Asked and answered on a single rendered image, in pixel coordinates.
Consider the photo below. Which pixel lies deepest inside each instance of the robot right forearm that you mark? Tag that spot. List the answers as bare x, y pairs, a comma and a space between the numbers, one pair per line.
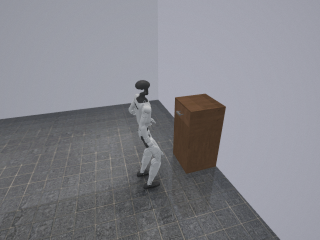
145, 136

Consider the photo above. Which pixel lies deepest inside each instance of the drawer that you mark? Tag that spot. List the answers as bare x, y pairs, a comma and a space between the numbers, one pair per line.
186, 114

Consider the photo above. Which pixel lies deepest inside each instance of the left robot upper arm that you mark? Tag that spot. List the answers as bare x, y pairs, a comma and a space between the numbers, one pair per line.
132, 106

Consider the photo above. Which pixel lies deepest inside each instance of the robot left shin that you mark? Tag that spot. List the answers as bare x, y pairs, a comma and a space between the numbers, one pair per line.
145, 161

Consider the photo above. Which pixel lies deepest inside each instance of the right robot upper arm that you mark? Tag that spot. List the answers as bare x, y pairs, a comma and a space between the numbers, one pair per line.
146, 110

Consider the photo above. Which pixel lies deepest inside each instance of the humanoid robot head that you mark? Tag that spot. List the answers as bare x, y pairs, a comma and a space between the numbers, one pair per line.
142, 85

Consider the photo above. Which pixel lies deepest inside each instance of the robot right hand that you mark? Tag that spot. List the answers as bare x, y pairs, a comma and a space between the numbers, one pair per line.
155, 149

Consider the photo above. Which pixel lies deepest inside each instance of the cabinet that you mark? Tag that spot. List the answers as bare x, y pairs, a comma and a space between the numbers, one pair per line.
196, 147

